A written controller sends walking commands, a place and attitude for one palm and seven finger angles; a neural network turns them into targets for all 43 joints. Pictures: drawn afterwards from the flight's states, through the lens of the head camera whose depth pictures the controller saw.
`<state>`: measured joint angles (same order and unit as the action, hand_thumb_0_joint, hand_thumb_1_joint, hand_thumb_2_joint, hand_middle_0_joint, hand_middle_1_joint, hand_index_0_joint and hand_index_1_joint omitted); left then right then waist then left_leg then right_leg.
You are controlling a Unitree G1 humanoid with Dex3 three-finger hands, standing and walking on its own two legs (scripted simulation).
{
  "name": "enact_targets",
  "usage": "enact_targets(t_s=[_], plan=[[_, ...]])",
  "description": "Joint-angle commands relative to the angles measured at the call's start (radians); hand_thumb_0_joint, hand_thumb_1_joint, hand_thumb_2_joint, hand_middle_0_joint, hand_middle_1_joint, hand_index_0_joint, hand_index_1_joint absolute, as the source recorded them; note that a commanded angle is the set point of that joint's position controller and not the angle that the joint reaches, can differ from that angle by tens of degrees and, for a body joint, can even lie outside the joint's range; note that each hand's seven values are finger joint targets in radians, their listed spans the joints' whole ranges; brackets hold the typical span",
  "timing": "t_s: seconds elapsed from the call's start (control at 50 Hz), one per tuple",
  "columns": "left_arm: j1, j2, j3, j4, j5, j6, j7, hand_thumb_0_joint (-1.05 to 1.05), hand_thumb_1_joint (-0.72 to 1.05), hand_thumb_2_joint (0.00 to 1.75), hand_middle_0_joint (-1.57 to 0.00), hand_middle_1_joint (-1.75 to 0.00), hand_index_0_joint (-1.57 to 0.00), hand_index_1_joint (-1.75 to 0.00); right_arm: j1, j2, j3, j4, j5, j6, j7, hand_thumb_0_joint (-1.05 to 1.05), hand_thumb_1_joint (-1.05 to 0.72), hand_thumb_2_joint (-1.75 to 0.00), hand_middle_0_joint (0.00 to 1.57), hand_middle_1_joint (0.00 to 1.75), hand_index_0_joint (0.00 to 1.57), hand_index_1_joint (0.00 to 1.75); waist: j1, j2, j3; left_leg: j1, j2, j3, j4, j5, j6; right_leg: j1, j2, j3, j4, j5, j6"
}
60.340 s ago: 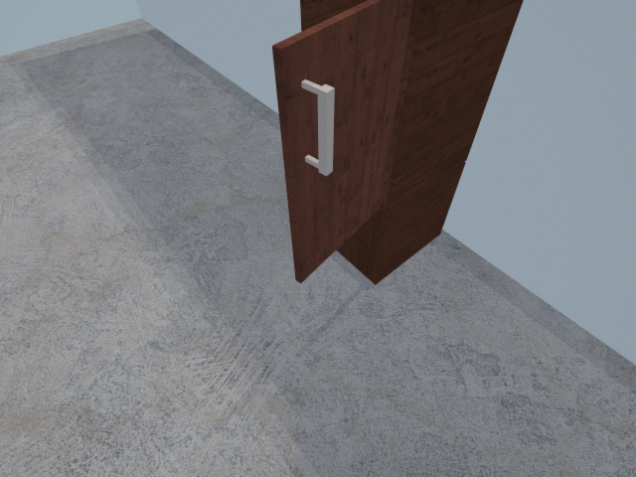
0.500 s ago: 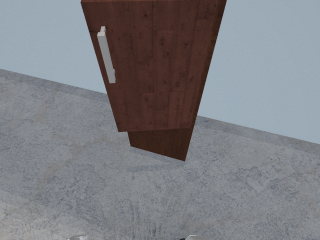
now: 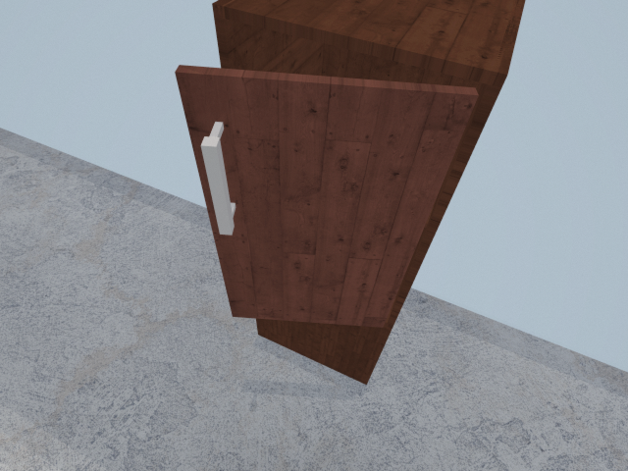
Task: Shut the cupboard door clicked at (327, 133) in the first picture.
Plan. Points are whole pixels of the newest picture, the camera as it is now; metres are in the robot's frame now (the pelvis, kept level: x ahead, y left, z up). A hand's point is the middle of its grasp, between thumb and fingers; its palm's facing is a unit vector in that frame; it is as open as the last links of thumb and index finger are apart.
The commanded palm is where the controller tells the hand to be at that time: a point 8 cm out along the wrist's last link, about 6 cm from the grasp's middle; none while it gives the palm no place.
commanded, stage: come to a stop and stand still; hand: left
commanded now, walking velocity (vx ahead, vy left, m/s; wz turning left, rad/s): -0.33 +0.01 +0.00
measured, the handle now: (222, 182) +0.46 +0.17 +0.11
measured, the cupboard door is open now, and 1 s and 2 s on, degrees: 21 21 21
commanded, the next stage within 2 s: look again from close up in 1.14 s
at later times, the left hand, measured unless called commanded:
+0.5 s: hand out of the picture +0.03 +0.23 -0.18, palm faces +0.01 -0.97 -0.26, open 7.4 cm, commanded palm none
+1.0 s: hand out of the picture -0.07 +0.27 -0.17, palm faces -0.02 -0.97 -0.23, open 7.4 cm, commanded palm none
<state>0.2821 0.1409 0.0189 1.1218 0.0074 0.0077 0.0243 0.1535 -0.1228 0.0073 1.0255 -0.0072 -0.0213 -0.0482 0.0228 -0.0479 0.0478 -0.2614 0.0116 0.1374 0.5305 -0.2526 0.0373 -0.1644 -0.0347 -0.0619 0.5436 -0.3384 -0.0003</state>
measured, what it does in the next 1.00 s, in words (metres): steps to the left: left foot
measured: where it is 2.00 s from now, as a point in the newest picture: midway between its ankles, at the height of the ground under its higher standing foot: outside the picture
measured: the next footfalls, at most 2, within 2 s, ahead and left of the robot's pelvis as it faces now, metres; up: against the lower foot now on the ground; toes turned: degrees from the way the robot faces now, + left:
left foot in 0.46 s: +0.06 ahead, +0.12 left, +0.00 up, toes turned -5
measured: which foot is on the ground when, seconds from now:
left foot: down 0.00-0.14, up 0.16-0.44, down 0.46-1.00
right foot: down 0.00-1.00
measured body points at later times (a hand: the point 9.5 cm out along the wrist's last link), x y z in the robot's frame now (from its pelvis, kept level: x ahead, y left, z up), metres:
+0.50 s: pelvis -0.02 +0.03 -0.01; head +0.01 +0.03 +0.44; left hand +0.03 +0.28 -0.16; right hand +0.05 -0.23 -0.15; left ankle -0.02 +0.13 -0.73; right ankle -0.04 -0.11 -0.73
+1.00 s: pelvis -0.07 +0.08 +0.00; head -0.06 +0.08 +0.45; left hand -0.07 +0.32 -0.15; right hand -0.04 -0.16 -0.15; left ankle -0.02 +0.13 -0.73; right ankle -0.05 -0.10 -0.73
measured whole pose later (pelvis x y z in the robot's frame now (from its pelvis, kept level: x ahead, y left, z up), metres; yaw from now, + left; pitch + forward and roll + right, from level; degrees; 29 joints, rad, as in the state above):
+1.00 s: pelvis -0.07 +0.08 +0.00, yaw -1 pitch -1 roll -1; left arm 0.33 0.19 -0.01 1.02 0.03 0.03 0.02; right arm 0.26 -0.21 -0.01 0.99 -0.02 0.03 0.00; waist 0.01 0.02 0.03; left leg -0.30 -0.06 0.10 0.47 -0.17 0.10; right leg -0.28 -0.06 0.09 0.51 -0.29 0.00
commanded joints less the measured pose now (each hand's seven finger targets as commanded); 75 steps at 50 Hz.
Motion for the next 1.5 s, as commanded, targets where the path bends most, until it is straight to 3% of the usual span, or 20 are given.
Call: enact_targets(t_s=[0.0, 0.04, 0.08, 0.12, 0.14, 0.16, 0.26, 0.34, 0.38, 0.4, 0.42, 0.44, 0.46, 0.5, 0.54, 0.62, 0.72, 0.86, 1.22, 1.48], plan=[[0.073, 0.14, 0.029, -0.059, 0.008, -0.006, 0.02, 0.0, 0.9, 0.9, -0.2, -0.3, -0.2, -0.3, 0.086, -0.188, -0.065, -0.025, 0.006, 0.024, -0.008, 0.0, -0.9, -0.9, 0.2, 0.3, 0.2, 0.3, -0.03, 0.096, -0.13, 0.208, 0.188, -0.15, -0.051, 0.7, 0.019, -0.044, -0.08, 0.09, -0.049, 0.469, -0.019], [0.051, 0.139, 0.037, -0.083, 0.013, -0.003, 0.02, 0.0, 0.9, 0.9, -0.2, -0.3, -0.2, -0.3, 0.074, -0.188, -0.078, -0.032, 0.001, 0.04, -0.006, 0.0, -0.9, -0.9, 0.2, 0.3, 0.2, 0.3, -0.031, 0.019, -0.107, 0.179, 0.176, -0.14, -0.006, 0.637, 0.016, -0.055, -0.094, 0.102, -0.041, 0.566, -0.036], [0.063, 0.167, 0.048, -0.099, 0.016, -0.003, 0.024, 0.0, 0.9, 0.9, -0.2, -0.3, -0.2, -0.3, 0.077, -0.179, -0.083, -0.045, -0.001, 0.053, -0.001, 0.0, -0.9, -0.9, 0.2, 0.3, 0.2, 0.3, -0.027, -0.061, -0.141, 0.115, 0.119, -0.084, 0.087, 0.473, -0.02, 0.002, -0.172, 0.169, -0.056, 0.811, -0.078], [0.072, 0.191, 0.056, -0.103, 0.021, -0.003, 0.026, 0.0, 0.9, 0.9, -0.2, -0.3, -0.2, -0.3, 0.037, -0.14, -0.078, -0.066, -0.002, 0.066, 0.009, 0.0, -0.9, -0.9, 0.2, 0.3, 0.2, 0.3, 0.0, -0.158, -0.113, -0.074, 0.011, -0.057, 0.239, -0.105, -0.061, 0.106, -0.28, 0.244, -0.082, 1.115, -0.168], [0.091, 0.196, 0.056, -0.099, 0.024, -0.001, 0.028, 0.0, 0.9, 0.9, -0.2, -0.3, -0.2, -0.3, 0.008, -0.128, -0.076, -0.078, -0.001, 0.07, 0.011, 0.0, -0.9, -0.9, 0.2, 0.3, 0.2, 0.3, 0.02, -0.168, -0.102, -0.15, -0.018, -0.079, 0.348, -0.292, -0.064, 0.14, -0.325, 0.262, -0.096, 1.208, -0.212], [0.088, 0.194, 0.058, -0.106, 0.025, 0.003, 0.032, 0.0, 0.9, 0.9, -0.2, -0.3, -0.2, -0.3, -0.021, -0.123, -0.078, -0.082, -0.003, 0.075, 0.012, 0.0, -0.9, -0.9, 0.2, 0.3, 0.2, 0.3, 0.028, -0.136, -0.083, -0.194, -0.021, -0.118, 0.452, -0.32, -0.065, 0.138, -0.33, 0.261, -0.105, 1.18, -0.232], [0.016, 0.218, 0.06, -0.141, 0.023, 0.001, 0.032, 0.0, 0.9, 0.9, -0.2, -0.3, -0.2, -0.3, -0.027, -0.124, -0.07, -0.075, -0.002, 0.079, 0.027, 0.0, -0.9, -0.9, 0.2, 0.3, 0.2, 0.3, 0.007, -0.085, -0.055, -0.225, -0.008, -0.136, 0.451, -0.238, -0.087, 0.15, -0.267, 0.182, -0.128, 0.912, -0.204], [0.01, 0.229, 0.063, -0.136, 0.025, -0.004, 0.028, 0.0, 0.9, 0.9, -0.2, -0.3, -0.2, -0.3, -0.012, -0.124, -0.061, -0.072, 0.002, 0.061, 0.034, 0.0, -0.9, -0.9, 0.2, 0.3, 0.2, 0.3, 0.014, -0.128, -0.072, -0.122, 0.0, -0.099, 0.184, -0.177, -0.087, 0.148, -0.251, 0.187, -0.109, 0.803, -0.19], [-0.022, 0.228, 0.059, -0.135, 0.015, -0.004, 0.025, 0.0, 0.9, 0.9, -0.2, -0.3, -0.2, -0.3, 0.067, -0.131, -0.054, -0.046, 0.001, 0.048, 0.031, 0.0, -0.9, -0.9, 0.2, 0.3, 0.2, 0.3, -0.021, -0.116, -0.098, 0.033, -0.005, -0.087, -0.051, 0.009, -0.083, 0.092, -0.203, 0.156, -0.06, 0.688, -0.133], [0.022, 0.224, 0.038, -0.163, 0.01, -0.038, 0.069, 0.0, 0.9, 0.9, -0.2, -0.3, -0.2, -0.3, 0.059, -0.184, -0.064, -0.125, 0.004, 0.015, 0.029, 0.0, -0.9, -0.9, 0.2, 0.3, 0.2, 0.3, -0.047, 0.063, -0.179, 0.075, 0.004, -0.05, -0.001, 0.12, -0.071, 0.108, -0.181, 0.22, 0.054, 1.105, -0.07], [0.0, 0.265, 0.039, -0.217, 0.008, -0.037, 0.057, 0.0, 0.9, 0.9, -0.2, -0.3, -0.2, -0.3, 0.117, -0.17, -0.066, -0.135, -0.001, 0.013, 0.03, 0.0, -0.9, -0.9, 0.2, 0.3, 0.2, 0.3, -0.06, 0.077, -0.221, 0.08, 0.023, -0.081, -0.026, 0.163, -0.023, 0.127, -0.15, 0.143, 0.136, 0.931, -0.06], [-0.018, 0.211, 0.034, -0.211, 0.002, -0.028, 0.048, 0.0, 0.9, 0.9, -0.2, -0.3, -0.2, -0.3, 0.115, -0.192, -0.066, -0.124, -0.012, 0.009, 0.03, 0.0, -0.9, -0.9, 0.2, 0.3, 0.2, 0.3, -0.045, 0.223, -0.22, 0.144, 0.088, -0.118, -0.036, 0.371, 0.001, 0.041, -0.11, 0.095, 0.161, 0.683, -0.045], [-0.001, 0.185, 0.03, -0.208, 0.002, -0.019, 0.046, 0.0, 0.9, 0.9, -0.2, -0.3, -0.2, -0.3, 0.091, -0.211, -0.061, -0.139, -0.012, 0.018, 0.028, 0.0, -0.9, -0.9, 0.2, 0.3, 0.2, 0.3, -0.019, 0.218, -0.178, 0.099, 0.161, -0.175, -0.012, 0.474, 0.031, -0.023, -0.062, 0.062, 0.088, 0.321, -0.032], [0.003, 0.173, 0.02, -0.202, 0.016, -0.013, 0.039, 0.0, 0.9, 0.9, -0.2, -0.3, -0.2, -0.3, 0.079, -0.196, -0.055, -0.159, -0.011, 0.016, 0.027, 0.0, -0.9, -0.9, 0.2, 0.3, 0.2, 0.3, -0.019, 0.227, -0.059, 0.043, 0.146, -0.201, -0.03, 0.518, 0.029, -0.066, -0.035, 0.048, 0.039, 0.178, -0.032], [0.002, 0.169, 0.013, -0.198, 0.017, -0.005, 0.031, 0.0, 0.9, 0.9, -0.2, -0.3, -0.2, -0.3, 0.078, -0.204, -0.048, -0.163, -0.011, 0.01, 0.026, 0.0, -0.9, -0.9, 0.2, 0.3, 0.2, 0.3, -0.007, 0.22, 0.012, -0.018, 0.146, -0.233, -0.092, 0.463, 0.041, -0.066, -0.013, 0.041, 0.025, 0.068, -0.026], [-0.003, 0.164, -0.001, -0.198, 0.013, 0.0, 0.017, 0.0, 0.9, 0.9, -0.2, -0.3, -0.2, -0.3, 0.079, -0.204, -0.043, -0.174, -0.009, 0.009, 0.032, 0.0, -0.9, -0.9, 0.2, 0.3, 0.2, 0.3, -0.014, 0.043, 0.02, -0.037, 0.111, -0.233, -0.181, -0.011, 0.027, -0.094, -0.027, 0.084, -0.051, 0.015, -0.026], [0.02, 0.163, -0.002, -0.203, 0.021, 0.011, 0.009, 0.0, 0.9, 0.9, -0.2, -0.3, -0.2, -0.3, 0.079, -0.219, -0.051, -0.166, -0.016, 0.013, 0.039, 0.0, -0.9, -0.9, 0.2, 0.3, 0.2, 0.3, -0.007, 0.063, 0.049, -0.126, 0.124, -0.279, -0.307, -0.334, 0.029, -0.106, -0.015, 0.07, -0.03, -0.043, -0.022], [0.07, 0.154, -0.006, -0.176, 0.02, 0.003, 0.006, 0.0, 0.9, 0.9, -0.2, -0.3, -0.2, -0.3, 0.076, -0.217, -0.051, -0.138, -0.013, 0.016, 0.041, 0.0, -0.9, -0.9, 0.2, 0.3, 0.2, 0.3, -0.002, 0.06, -0.018, -0.082, 0.113, -0.272, -0.3, -0.33, 0.031, -0.111, -0.009, 0.109, -0.058, -0.044, -0.026], [0.132, 0.12, -0.021, -0.065, 0.018, -0.025, 0.007, 0.0, 0.9, 0.9, -0.2, -0.3, -0.2, -0.3, 0.113, -0.187, -0.049, -0.035, -0.002, 0.004, 0.036, 0.0, -0.9, -0.9, 0.2, 0.3, 0.2, 0.3, -0.021, 0.032, 0.02, 0.01, 0.092, -0.247, -0.26, -0.225, 0.015, -0.211, -0.021, 0.217, -0.152, -0.062, -0.036], [0.108, 0.117, -0.016, -0.068, 0.015, -0.033, 0.007, 0.0, 0.9, 0.9, -0.2, -0.3, -0.2, -0.3, 0.129, -0.162, -0.047, -0.014, -0.003, -0.008, 0.033, 0.0, -0.9, -0.9, 0.2, 0.3, 0.2, 0.3, -0.021, 0.028, 0.002, 0.006, 0.082, -0.227, -0.22, -0.137, 0.008, -0.185, -0.027, 0.231, -0.156, 0.009, -0.034]])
